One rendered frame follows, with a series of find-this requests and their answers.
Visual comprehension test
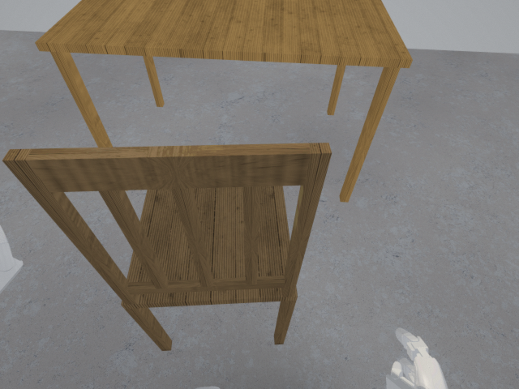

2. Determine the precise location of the robot left hand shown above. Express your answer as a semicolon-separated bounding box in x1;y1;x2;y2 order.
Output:
0;225;23;294

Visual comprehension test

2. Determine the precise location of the table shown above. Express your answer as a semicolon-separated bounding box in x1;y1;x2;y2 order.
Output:
35;0;413;203

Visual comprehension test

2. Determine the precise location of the chair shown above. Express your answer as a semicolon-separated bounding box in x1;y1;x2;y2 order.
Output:
2;143;332;351

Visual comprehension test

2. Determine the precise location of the robot right hand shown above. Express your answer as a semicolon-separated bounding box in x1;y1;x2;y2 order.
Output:
386;327;448;389

